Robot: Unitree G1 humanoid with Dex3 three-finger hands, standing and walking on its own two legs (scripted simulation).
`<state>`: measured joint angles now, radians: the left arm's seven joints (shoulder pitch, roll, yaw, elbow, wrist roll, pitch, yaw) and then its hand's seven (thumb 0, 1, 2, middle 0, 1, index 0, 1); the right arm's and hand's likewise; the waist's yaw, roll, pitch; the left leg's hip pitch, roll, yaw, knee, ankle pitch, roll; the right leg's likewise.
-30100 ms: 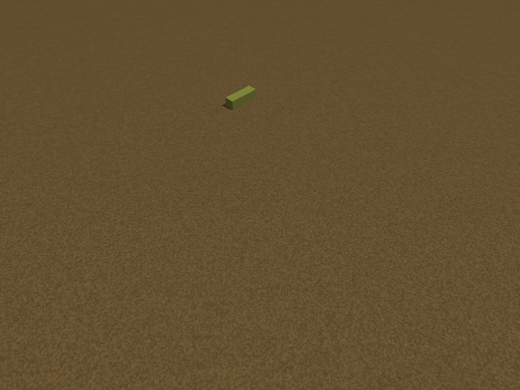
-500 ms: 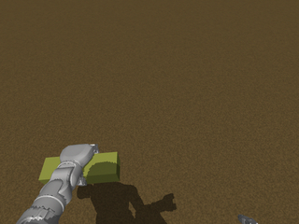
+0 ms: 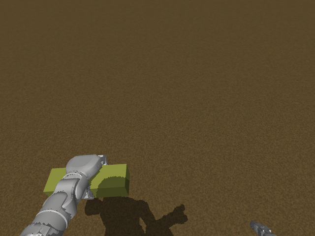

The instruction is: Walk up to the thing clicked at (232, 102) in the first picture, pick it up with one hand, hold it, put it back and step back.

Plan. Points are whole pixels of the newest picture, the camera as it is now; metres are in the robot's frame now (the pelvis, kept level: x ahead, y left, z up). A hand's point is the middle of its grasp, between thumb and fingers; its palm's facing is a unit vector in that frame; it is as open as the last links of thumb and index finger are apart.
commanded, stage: hold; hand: left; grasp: from above
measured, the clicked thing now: (90, 182) +0.31 +0.23 -0.08
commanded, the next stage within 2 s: crouch in 1.06 s
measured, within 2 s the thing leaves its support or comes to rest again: neither
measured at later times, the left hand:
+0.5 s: hand (86, 184) +0.28 +0.21 -0.03, palm faces -0.45 -0.05 -0.89, open 10.4 cm
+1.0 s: hand (84, 185) +0.28 +0.22 -0.03, palm faces -0.45 -0.05 -0.89, open 10.3 cm
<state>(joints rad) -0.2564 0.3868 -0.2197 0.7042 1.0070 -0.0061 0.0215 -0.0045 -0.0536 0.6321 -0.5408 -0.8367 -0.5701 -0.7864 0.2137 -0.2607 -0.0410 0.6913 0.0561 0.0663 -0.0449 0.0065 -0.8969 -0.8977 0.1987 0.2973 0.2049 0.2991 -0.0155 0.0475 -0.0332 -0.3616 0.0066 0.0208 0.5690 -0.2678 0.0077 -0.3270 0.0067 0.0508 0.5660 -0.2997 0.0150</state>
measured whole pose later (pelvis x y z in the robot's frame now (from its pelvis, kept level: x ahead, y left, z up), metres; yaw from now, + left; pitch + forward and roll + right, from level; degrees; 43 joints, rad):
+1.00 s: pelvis -0.01 +0.00 +0.01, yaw +0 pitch +0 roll +0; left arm -0.24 0.40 -0.22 0.65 0.99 -0.03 -0.02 0.00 -0.06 0.62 -0.56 -0.84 -0.58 -0.79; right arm 0.18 -0.26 -0.02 0.69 0.06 0.08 -0.06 0.01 -0.90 -0.90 0.20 0.30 0.20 0.30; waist 0.00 0.05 0.00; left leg -0.28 0.00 0.02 0.48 -0.21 0.01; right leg -0.25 0.00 0.05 0.49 -0.24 0.02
